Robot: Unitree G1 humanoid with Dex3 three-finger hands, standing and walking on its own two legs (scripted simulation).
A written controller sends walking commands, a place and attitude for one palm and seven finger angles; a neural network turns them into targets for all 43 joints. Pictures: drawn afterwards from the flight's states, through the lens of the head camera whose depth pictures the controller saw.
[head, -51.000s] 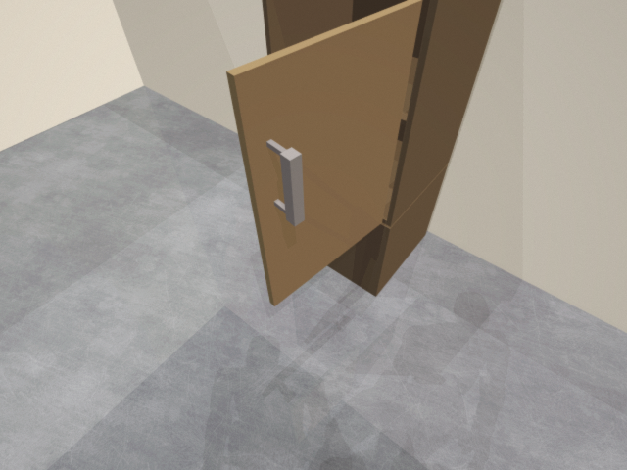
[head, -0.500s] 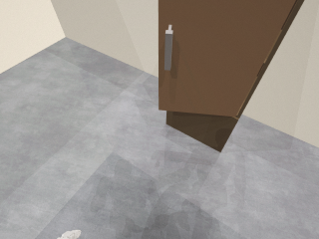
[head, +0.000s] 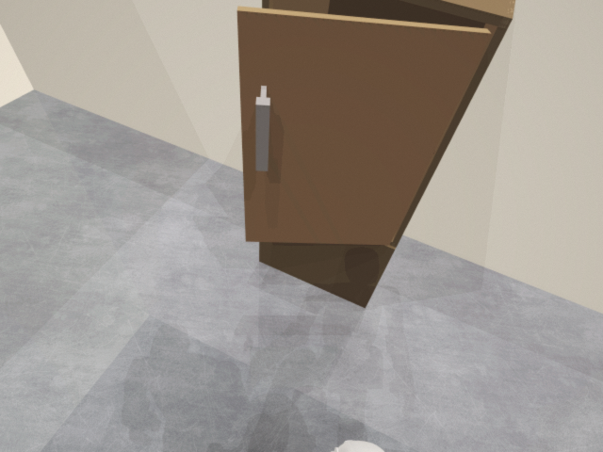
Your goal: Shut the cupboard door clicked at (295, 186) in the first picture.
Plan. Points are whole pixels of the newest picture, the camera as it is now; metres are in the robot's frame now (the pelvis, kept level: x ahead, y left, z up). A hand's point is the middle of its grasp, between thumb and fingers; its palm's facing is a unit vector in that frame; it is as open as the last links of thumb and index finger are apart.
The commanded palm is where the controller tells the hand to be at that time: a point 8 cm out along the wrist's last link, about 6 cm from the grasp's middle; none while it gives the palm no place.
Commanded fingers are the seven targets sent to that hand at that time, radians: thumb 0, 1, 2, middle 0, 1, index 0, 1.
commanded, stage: take the last steps up to it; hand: left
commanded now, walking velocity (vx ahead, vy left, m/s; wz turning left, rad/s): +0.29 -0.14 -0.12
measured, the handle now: (262, 129) +0.65 +0.10 +0.05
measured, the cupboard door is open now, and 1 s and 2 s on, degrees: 27 27 27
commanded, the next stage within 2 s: come to a stop and stand still in 0.34 s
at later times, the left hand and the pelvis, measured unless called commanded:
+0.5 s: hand (245, 393) +0.24 +0.09 -0.18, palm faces -0.02 -0.98 -0.20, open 7.2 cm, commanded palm none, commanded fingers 0.00 0.90 0.90 -0.20 -0.30 -0.20 -0.30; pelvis +0.18 -0.10 -0.01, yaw -1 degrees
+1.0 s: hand (259, 393) +0.24 +0.06 -0.17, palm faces +0.00 -0.95 -0.30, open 7.3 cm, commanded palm none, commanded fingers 0.00 0.90 0.90 -0.20 -0.30 -0.20 -0.30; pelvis +0.21 -0.14 -0.01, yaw -1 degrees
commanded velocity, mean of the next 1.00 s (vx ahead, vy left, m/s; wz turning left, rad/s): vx -0.02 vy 0.01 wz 0.00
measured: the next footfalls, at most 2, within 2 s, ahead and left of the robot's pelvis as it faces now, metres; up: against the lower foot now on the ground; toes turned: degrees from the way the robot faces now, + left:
right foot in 0.24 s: +0.22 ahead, -0.24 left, +0.00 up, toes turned -3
left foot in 0.54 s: +0.28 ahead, +0.00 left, +0.00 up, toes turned +5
